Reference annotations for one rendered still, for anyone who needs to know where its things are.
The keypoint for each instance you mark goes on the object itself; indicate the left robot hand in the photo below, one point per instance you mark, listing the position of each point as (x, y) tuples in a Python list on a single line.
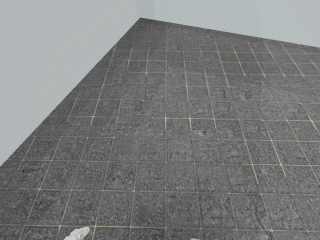
[(78, 234)]

